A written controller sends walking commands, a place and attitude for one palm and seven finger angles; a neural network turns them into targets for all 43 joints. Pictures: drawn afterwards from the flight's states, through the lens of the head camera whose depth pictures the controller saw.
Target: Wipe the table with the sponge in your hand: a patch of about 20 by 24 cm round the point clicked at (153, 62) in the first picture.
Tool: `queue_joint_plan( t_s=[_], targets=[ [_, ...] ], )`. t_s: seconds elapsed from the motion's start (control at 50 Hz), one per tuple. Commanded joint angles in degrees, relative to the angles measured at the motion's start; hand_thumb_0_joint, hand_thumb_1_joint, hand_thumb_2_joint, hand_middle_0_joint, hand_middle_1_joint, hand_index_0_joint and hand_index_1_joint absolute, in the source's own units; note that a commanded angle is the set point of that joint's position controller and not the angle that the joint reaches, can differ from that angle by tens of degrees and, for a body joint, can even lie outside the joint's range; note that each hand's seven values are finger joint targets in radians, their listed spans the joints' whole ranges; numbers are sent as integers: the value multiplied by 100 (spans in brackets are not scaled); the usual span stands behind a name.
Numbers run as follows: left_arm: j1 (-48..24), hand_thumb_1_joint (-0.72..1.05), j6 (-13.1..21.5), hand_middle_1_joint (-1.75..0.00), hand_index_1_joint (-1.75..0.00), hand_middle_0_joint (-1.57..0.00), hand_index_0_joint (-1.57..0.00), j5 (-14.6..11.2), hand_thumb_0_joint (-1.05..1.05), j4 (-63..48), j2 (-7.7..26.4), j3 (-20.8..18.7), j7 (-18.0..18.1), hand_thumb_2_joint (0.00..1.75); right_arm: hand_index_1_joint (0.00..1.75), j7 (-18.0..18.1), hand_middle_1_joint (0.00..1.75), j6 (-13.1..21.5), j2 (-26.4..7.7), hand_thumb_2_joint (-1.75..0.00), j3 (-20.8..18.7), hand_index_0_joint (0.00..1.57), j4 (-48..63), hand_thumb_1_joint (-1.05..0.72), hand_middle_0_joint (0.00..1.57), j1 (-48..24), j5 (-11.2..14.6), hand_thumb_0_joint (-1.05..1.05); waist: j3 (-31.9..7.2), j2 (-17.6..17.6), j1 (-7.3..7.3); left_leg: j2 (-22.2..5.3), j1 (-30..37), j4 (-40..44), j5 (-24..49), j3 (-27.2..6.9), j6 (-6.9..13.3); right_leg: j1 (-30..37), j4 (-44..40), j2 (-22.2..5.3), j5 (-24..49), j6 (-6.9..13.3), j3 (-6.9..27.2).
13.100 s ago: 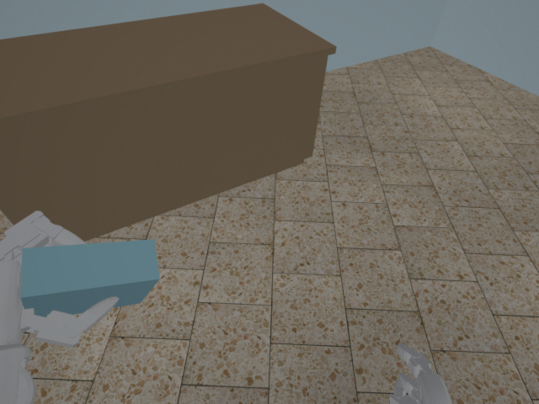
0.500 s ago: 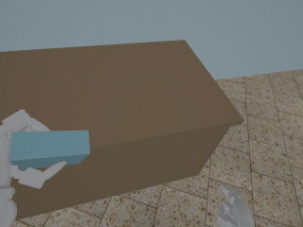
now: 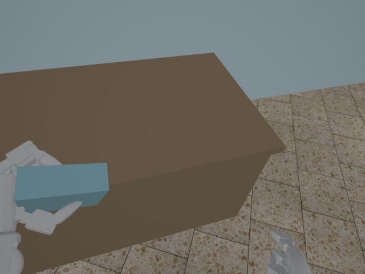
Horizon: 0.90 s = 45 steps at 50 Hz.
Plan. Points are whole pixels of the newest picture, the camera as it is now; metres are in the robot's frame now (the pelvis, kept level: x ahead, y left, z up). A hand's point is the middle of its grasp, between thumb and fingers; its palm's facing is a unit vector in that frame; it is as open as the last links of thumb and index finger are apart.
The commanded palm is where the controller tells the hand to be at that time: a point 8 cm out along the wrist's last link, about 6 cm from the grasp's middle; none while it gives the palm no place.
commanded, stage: shuffle to correct the standing spot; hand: left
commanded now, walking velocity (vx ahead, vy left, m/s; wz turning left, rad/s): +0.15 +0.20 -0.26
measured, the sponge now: (77, 187) +0.22 +0.21 +0.13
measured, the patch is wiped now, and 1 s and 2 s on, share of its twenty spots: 0.00 0.00 0.00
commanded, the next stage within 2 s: come to a stop and stand still in 0.94 s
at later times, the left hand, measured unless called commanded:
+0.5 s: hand (45, 155) +0.26 +0.27 +0.16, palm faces +0.33 -0.83 -0.44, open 9.3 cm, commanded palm +0.22 +0.31 +0.18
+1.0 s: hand out of the picture +0.30 +0.38 +0.16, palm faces +0.35 -0.83 -0.43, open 9.3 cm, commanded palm +0.24 +0.42 +0.18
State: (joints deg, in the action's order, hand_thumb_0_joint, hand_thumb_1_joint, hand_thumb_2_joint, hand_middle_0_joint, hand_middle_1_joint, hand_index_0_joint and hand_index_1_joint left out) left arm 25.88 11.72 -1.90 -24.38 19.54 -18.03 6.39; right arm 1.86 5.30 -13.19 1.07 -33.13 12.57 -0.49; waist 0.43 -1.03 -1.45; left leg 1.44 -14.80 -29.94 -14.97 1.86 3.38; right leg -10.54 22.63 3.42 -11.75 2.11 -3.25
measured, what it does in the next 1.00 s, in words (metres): steps to the left: right foot, then left foot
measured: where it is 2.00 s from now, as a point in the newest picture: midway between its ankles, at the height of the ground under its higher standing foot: outside the picture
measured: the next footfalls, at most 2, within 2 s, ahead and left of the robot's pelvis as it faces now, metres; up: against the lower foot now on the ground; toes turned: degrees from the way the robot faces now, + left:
right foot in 0.36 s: +0.13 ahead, -0.07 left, +0.00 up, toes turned -10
left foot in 0.64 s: +0.15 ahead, +0.28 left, +0.00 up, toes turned -10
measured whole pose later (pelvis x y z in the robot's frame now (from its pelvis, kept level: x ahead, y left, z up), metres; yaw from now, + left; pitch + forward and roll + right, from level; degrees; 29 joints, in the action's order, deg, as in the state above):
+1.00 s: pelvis +0.07 +0.15 -0.02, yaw -3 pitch -2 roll +0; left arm 25.2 13.2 -1.3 -30.7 22.0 -23.5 6.4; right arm 1.5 8.2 -8.6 0.6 -36.1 12.5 1.0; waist 5.9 1.9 -0.8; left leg 0.2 -19.1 -37.3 -16.2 0.7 0.9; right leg -19.4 45.5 -3.9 -24.0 -1.2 -1.8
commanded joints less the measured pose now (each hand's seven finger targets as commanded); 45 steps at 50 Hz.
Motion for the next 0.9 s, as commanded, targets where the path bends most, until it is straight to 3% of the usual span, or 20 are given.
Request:
queue_joint_plan(
  t_s=[0.0, 0.04, 0.08, 0.12, 0.2, 0.3, 0.32, 0.34, 0.36, 0.38, 0.4, 0.46, 0.56, 0.64, 0.68, 0.72, 0.76, 0.78, 0.84, 0.88],
  targets=[
    [-801, 10, 462, -160, -160, -120, -120, -83, 0, -1442, 1130, -730, 178, 130, 30, -16, 30, 245, -633, -90, -327, 20, 911, -90, 20, -582, 52, 0, -327, 464, 102, -249, -826, -580, -352, -459, -119, 411, -636, -1865, -781, 728, 2263],
    [-880, 10, 515, -160, -160, -120, -120, -89, 0, -1643, 1196, -798, 180, 130, 30, -43, 30, 237, -666, -90, -346, 20, 867, -90, 20, -528, 51, 0, -434, 111, 160, -308, -249, 14, -36, -457, -113, 198, -103, -1674, -158, 633, 1850],
    [-602, 10, 545, -160, -160, -120, -120, -117, 0, -1742, 1277, -908, 152, 130, 30, -9, 30, 250, -732, -90, -350, 20, 881, -90, 20, -656, 27, 0, -648, -940, 137, -695, 812, 795, 1149, -1128, -69, -421, 1209, -777, 395, 214, 874],
    [-557, 10, 599, -160, -160, -120, -120, -91, 0, -2066, 1415, -940, 116, 130, 30, -14, 30, 293, -633, -90, -347, 20, 970, -90, 20, -545, -47, 0, -685, -1374, 146, -1380, 2080, 1240, 2893, -2051, -37, -1943, 2633, -280, -1279, -47, 164],
    [-14, 10, 446, -160, -160, -120, -120, -61, 0, -1795, 1166, -827, 86, 130, 30, -47, 30, 307, -640, -90, -415, 20, 890, -90, 20, -316, -22, 0, -549, -526, 159, -1170, 2050, 789, 3586, -1016, 41, -2290, 2721, -447, -1156, -33, -149],
    [56, 10, 447, -160, -160, -120, -120, -129, 0, -1679, 1429, -1154, 81, 130, 30, -52, 30, 177, -662, -90, -361, 20, 1058, -90, 20, -532, 6, 0, -695, -740, -17, -762, -165, 31, 3479, -381, -444, 703, 649, -436, 239, 93, -620],
    [132, 10, 476, -160, -160, -120, -120, -153, 0, -1537, 1426, -1238, 82, 130, 30, -65, 30, 141, -690, -90, -407, 20, 1082, -90, 20, -590, 38, 0, -810, -321, -178, -626, -1371, -1073, 2965, -430, -595, 2065, 435, -748, 971, 331, -271],
    [158, 10, 513, -160, -160, -120, -120, -168, 0, -1497, 1537, -1315, 104, 130, 30, -103, 30, 133, -644, -90, -445, 20, 1084, -90, 20, -490, 135, 0, -1244, 836, -145, -240, -2269, -3067, 1513, -234, -528, 2756, 481, -1922, 1803, 946, 1330],
    [95, 10, 618, -160, -160, -120, -120, -274, 0, -1417, 1554, -1443, 111, 130, 30, -125, 30, 224, -771, -90, -529, 20, 1052, -90, 20, -432, 114, 0, -1009, 1407, 45, -67, -2637, -4520, -1267, -633, -321, 1771, -93, -3203, 2100, 1488, 3093],
    [140, 10, 610, -160, -160, -120, -120, -296, 0, -1469, 1468, -1463, 111, 130, 30, -217, 30, 135, -835, -90, -590, 20, 991, -90, 20, -278, 107, 0, -858, 1212, 102, -321, -2481, -4792, -1419, -1300, -320, 942, -462, -3404, 889, 1464, 3681],
    [35, 10, 622, -160, -160, -120, -120, -262, 0, -1737, 1337, -1385, 111, 130, 30, -304, 30, 59, -680, -90, -516, 20, 930, -90, 20, -372, 117, 0, -458, 823, 126, -754, -2568, -4614, -1271, -1658, -288, 328, -381, -3315, 189, 1362, 3395],
    [-402, 10, 618, -160, -160, -120, -120, -88, 0, -1953, 1213, -1069, 129, 130, 30, -232, 30, 35, -454, -90, -320, 20, 674, -90, 20, -459, 68, 0, -292, 404, 254, -800, -1112, -3255, -341, -644, -304, -1463, -642, -2396, -542, 781, 1446],
    [-614, 10, 459, -160, -160, -120, -120, -5, 0, -2001, 1359, -1066, 209, 130, 30, 125, 30, 433, -317, -90, -331, 20, 608, -90, 20, -517, 19, 0, -260, 441, 76, -78, 492, -290, -213, 671, -302, -1384, -199, -1606, -1919, 296, 695],
    [-555, 10, 479, -160, -160, -120, -120, -44, 0, -1930, 1350, -1246, 167, 130, 30, 185, 30, 492, -651, -90, -513, 20, 796, -90, 20, -360, 190, 0, -435, -633, 91, -1039, -19, 606, 666, -782, 134, -756, 2165, -585, -840, -299, -174],
    [-201, 10, 473, -160, -160, -120, -120, -66, 0, -1718, 1451, -1453, 118, 130, 30, 133, 30, 545, -552, -90, -482, 20, 795, -90, 20, -510, 240, 0, -282, -1560, 5, -1223, -594, 788, 298, -855, 374, -563, 2302, -540, -1373, -346, -261],
    [-106, 10, 565, -160, -160, -120, -120, -52, 0, -1776, 1258, -1389, 141, 130, 30, 50, 30, 571, -556, -90, -451, 20, 771, -90, 20, -503, 236, 0, -461, -697, -18, -871, -1065, -5, 64, -386, 150, 308, 1085, -616, -394, -264, -143],
    [24, 10, 569, -160, -160, -120, -120, -109, 0, -1769, 1331, -1397, 121, 130, 30, -26, 30, 545, -456, -90, -497, 20, 780, -90, 20, -365, 222, 0, -425, 1454, 141, -105, -1116, -1287, -735, 196, -286, 48, 83, -1684, -157, 203, 1559],
    [21, 10, 542, -160, -160, -120, -120, -133, 0, -1892, 1362, -1405, 145, 130, 30, -55, 30, 497, -472, -90, -512, 20, 735, -90, 20, -428, 221, 0, -334, 1619, 154, -189, -794, -1412, -658, 105, -313, -260, -84, -2067, -8, 427, 1890],
    [-452, 10, 520, -160, -160, -120, -120, -112, 0, -2139, 1187, -1189, 112, 130, 30, 1, 30, 495, -502, -90, -445, 20, 613, -90, 20, -480, 189, 0, -274, -440, 307, -316, -5, 346, -354, -485, -194, -861, 1501, -1012, -608, -99, 441],
    [-586, 10, 566, -160, -160, -120, -120, -24, 0, -2327, 1405, -1309, 92, 130, 30, 60, 30, 587, -534, -90, -422, 20, 694, -90, 20, -640, 180, 0, -199, -2015, 186, -1296, -15, 1370, -245, -1703, 380, -1304, 3134, -443, -1411, -431, -183]
  ],
)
